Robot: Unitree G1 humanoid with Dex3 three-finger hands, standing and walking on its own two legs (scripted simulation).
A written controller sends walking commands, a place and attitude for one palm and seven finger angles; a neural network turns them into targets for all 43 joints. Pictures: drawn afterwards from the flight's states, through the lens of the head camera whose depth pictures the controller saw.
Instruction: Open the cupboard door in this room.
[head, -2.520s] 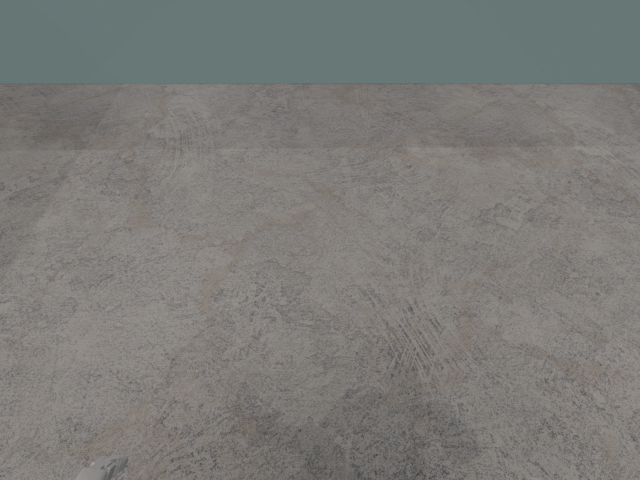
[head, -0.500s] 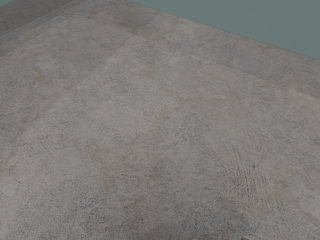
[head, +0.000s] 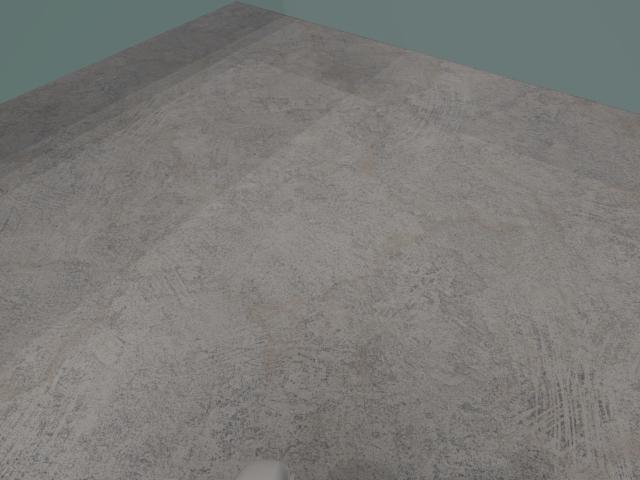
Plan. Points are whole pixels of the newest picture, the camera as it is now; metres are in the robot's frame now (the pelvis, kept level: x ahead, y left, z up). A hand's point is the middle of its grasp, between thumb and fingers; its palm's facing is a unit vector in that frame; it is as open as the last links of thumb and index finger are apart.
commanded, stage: turn or walk to find it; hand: left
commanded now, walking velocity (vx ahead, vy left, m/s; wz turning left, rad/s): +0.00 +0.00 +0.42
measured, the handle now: out of the picture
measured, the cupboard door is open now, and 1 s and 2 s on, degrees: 0 0 0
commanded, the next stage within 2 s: none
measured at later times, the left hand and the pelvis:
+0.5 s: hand out of the picture +0.02 +0.27 -0.16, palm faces +0.22 -0.95 -0.23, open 7.4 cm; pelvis -0.02 +0.05 +0.01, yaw +11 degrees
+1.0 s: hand out of the picture -0.07 +0.22 -0.16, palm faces +0.42 -0.87 -0.24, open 7.4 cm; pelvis -0.04 +0.02 +0.00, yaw +25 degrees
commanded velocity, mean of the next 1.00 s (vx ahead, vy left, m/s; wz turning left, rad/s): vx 0.00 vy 0.00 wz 0.42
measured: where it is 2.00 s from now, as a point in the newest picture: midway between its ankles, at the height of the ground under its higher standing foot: outside the picture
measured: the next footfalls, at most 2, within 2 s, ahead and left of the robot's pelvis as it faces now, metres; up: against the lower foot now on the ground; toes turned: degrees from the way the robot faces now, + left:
left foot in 0.20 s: +0.02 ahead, +0.14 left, +0.00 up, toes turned +11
right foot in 0.70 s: +0.03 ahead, -0.09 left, +0.00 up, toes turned +13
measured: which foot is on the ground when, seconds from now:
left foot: up 0.00-0.18, down 0.20-0.70, up 0.72-1.00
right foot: down 0.00-0.20, up 0.22-0.68, down 0.70-1.00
